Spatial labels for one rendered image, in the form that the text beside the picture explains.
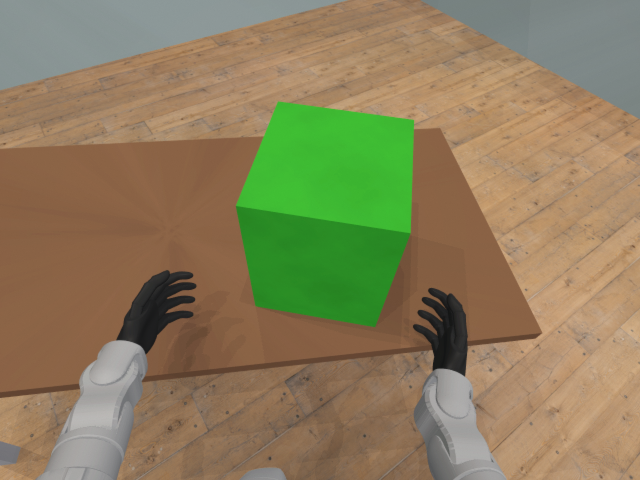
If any table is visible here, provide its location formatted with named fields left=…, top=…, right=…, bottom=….
left=0, top=128, right=542, bottom=466

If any left robot forearm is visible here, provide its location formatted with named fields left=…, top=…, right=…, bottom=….
left=35, top=340, right=148, bottom=480

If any carton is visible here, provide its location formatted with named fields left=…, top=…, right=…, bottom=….
left=236, top=101, right=414, bottom=327

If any right robot forearm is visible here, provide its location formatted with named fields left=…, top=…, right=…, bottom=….
left=414, top=369, right=507, bottom=480

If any robot left hand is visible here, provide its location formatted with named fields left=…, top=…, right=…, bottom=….
left=116, top=270, right=196, bottom=354

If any robot right hand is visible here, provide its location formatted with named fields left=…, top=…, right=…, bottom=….
left=413, top=288, right=468, bottom=376

